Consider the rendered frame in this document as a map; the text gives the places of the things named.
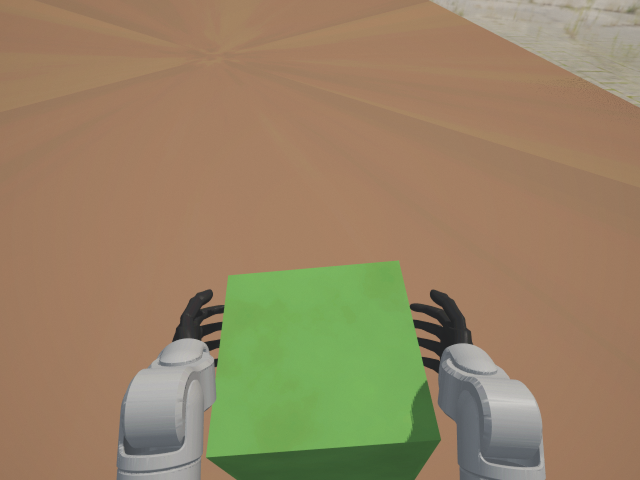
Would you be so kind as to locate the left robot forearm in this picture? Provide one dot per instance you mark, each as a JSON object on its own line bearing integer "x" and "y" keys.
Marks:
{"x": 162, "y": 415}

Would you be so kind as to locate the robot left hand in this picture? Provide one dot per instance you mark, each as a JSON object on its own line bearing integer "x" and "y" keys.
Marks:
{"x": 192, "y": 317}

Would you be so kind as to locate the carton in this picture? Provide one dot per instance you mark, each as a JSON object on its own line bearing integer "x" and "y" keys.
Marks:
{"x": 320, "y": 377}

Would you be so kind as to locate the robot right hand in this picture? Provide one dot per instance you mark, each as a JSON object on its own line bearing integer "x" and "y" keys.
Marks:
{"x": 454, "y": 329}

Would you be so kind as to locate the right robot forearm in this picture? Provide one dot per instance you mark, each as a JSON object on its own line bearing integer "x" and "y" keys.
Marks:
{"x": 499, "y": 424}

